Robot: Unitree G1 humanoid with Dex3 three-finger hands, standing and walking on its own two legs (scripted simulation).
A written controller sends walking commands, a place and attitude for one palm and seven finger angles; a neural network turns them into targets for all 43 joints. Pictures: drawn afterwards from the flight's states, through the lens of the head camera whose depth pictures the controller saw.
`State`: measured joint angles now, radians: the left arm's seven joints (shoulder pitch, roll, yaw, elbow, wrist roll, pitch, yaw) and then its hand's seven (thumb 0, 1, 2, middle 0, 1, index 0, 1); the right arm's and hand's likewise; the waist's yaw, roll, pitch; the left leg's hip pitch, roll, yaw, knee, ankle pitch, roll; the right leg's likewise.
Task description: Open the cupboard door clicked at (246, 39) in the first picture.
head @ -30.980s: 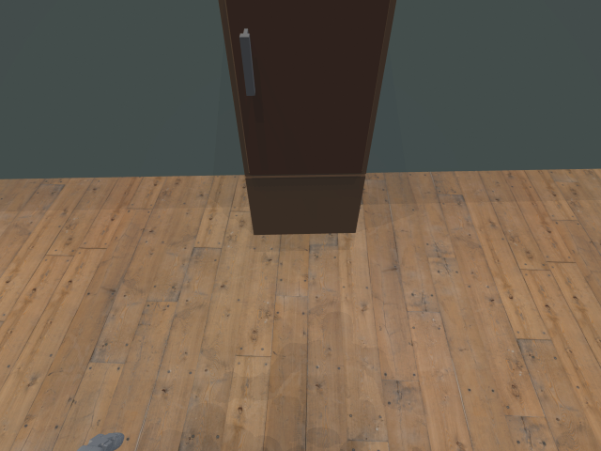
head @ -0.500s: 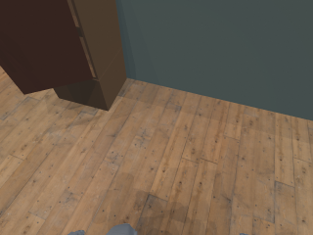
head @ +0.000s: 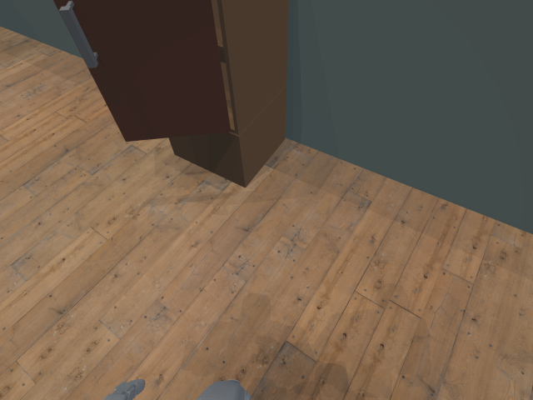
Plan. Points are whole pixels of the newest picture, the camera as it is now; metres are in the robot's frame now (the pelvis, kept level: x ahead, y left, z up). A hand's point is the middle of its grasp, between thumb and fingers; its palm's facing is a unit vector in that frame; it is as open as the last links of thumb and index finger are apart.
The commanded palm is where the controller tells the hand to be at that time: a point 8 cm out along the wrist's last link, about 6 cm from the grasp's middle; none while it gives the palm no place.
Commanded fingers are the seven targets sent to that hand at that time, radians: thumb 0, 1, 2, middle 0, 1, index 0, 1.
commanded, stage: turn to face it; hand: left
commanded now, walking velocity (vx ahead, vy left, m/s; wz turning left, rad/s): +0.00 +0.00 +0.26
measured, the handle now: (81, 35) +0.98 +0.56 +0.03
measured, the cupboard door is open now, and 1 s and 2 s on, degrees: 38 38 38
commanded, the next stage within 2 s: take the last steps up to it in 0.06 s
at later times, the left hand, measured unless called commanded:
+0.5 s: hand out of the picture +0.07 +0.22 -0.16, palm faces +0.23 -0.94 -0.24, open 7.3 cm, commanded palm none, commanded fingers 0.00 0.90 0.90 -0.20 -0.30 -0.20 -0.30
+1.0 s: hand (92, 387) +0.15 +0.32 -0.16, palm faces +0.29 -0.94 -0.20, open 7.4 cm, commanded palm none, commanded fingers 0.00 0.90 0.90 -0.20 -0.30 -0.20 -0.30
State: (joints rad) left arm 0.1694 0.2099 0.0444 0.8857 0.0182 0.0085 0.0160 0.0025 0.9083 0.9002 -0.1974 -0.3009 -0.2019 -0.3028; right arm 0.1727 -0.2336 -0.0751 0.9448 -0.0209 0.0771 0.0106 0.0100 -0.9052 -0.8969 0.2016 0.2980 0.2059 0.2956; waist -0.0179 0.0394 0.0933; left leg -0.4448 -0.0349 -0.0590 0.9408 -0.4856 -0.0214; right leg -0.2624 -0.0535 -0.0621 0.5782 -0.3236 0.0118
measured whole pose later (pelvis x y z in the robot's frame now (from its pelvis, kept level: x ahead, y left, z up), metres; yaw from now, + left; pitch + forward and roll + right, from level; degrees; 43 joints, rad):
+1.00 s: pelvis +0.18 +0.12 +0.01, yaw +13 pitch +0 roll +1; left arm 0.25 0.19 0.06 1.03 0.02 0.00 -0.02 0.01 0.91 0.90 -0.19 -0.30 -0.20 -0.30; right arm 0.22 -0.18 -0.05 0.99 -0.03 -0.04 -0.01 -0.01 -0.95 -0.90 0.20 0.30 0.21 0.30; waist 0.03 -0.02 0.06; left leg -0.23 0.00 0.14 0.45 -0.23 0.04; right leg -0.51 -0.12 -0.10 1.03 -0.37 0.00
